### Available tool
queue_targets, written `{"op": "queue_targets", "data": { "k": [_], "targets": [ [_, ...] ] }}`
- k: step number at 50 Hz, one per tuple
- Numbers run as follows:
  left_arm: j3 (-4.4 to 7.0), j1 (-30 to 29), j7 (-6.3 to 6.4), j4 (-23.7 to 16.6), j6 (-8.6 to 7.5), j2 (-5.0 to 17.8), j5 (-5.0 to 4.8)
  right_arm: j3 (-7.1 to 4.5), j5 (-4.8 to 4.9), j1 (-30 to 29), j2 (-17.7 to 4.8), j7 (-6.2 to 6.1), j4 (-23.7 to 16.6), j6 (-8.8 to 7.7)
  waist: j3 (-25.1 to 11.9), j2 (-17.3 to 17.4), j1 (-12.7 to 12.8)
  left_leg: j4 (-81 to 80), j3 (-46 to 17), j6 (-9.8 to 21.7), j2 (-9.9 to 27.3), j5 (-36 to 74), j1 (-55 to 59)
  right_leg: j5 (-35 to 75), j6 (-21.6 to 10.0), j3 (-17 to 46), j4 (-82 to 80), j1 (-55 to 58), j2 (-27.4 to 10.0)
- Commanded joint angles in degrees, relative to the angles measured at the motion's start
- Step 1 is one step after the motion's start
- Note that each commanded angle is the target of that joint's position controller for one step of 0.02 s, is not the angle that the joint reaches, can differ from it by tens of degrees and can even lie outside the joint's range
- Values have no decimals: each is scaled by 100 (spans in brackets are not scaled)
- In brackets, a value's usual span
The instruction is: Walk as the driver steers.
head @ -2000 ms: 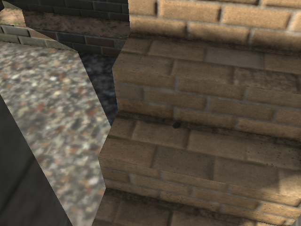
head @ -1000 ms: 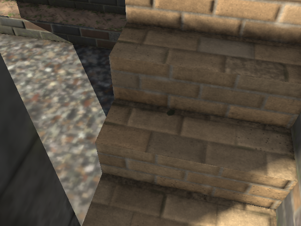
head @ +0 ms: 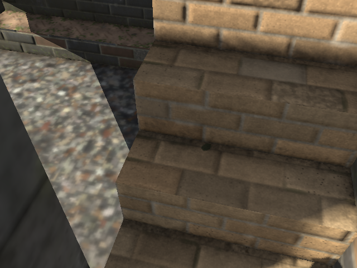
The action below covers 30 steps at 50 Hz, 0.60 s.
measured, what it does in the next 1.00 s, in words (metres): stands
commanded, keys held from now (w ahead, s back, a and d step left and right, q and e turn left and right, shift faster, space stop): w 0.58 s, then no key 0.42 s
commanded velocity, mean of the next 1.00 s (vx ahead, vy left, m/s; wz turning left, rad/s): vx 0.39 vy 0.00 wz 0.00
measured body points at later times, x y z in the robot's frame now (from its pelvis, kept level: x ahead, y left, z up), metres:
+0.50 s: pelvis -0.01 +0.00 +0.00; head -0.01 +0.00 +0.45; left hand +0.13 +0.27 -0.11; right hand +0.16 -0.29 -0.10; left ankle -0.03 +0.11 -0.75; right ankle -0.07 -0.15 -0.75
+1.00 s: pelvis -0.02 -0.01 +0.00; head -0.01 -0.01 +0.45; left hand +0.08 +0.27 -0.12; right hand +0.10 -0.30 -0.12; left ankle -0.03 +0.12 -0.75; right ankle -0.07 -0.15 -0.75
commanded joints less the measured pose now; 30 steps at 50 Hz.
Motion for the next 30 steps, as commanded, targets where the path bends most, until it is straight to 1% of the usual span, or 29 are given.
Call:
{"op": "queue_targets", "data": {
  "k": [1, 6, 7, 9, 10, 11, 15, 21, 29, 30],
  "targets": [
    [163, -235, 19, -322, -68, 773, -2, -129, -1, -491, -821, -17, -314, -80, -214, 11, 13, -36, -385, 134, 505, 1843, 125, 1090, 30, 221, -90, -122, -161],
    [157, -201, 12, -326, -70, 784, 0, -114, -5, -474, -830, -18, -303, -88, -227, 15, 10, -39, -382, 123, 512, 1846, 130, 1115, 29, 233, -100, -128, -158],
    [148, -201, -6, -336, -85, 765, 7, -99, -33, -547, -786, -11, -367, -92, -248, 77, 32, -45, -419, 149, 522, 1873, 187, 1161, 32, 250, -151, -156, -177],
    [148, -220, -21, -338, -103, 785, 8, -101, -32, -530, -808, -11, -382, -89, -258, 34, 11, -53, -430, 155, 539, 1940, 226, 1234, 38, 250, -168, -150, -180],
    [169, -280, -20, -380, -98, 829, 10, -119, 33, -556, -868, -42, -372, -104, -238, -1, -9, -79, -393, 147, 532, 1812, 195, 1094, 76, 258, -143, -160, -160],
    [168, -284, -20, -396, -96, 816, 4, -111, 35, -557, -867, -55, -373, -113, -236, -7, -3, -95, -401, 142, 534, 1757, 178, 1035, 81, 263, -150, -166, -156],
    [165, -235, -27, -419, -98, 800, 8, -97, 15, -570, -849, -59, -372, -125, -229, 0, 9, -102, -397, 135, 549, 1852, 182, 1101, 86, 281, -153, -165, -162],
    [169, -252, -36, -475, -92, 823, 14, -91, 9, -602, -876, -45, -389, -135, -321, 8, 11, -90, -397, 131, 580, 2043, 228, 1296, 90, 297, -140, -94, -181],
    [169, -306, -49, -557, -84, 835, 23, -89, 7, -635, -918, -46, -415, -137, -359, 1, 8, -122, -407, 122, 606, 2120, 255, 1426, 101, 314, -151, -56, -194],
    [173, -282, -52, -552, -84, 852, 28, -93, 1, -599, -934, -41, -396, -138, -323, -1, 6, -110, -409, 118, 618, 2282, 242, 1565, 107, 313, -132, -54, -201]
  ]
}}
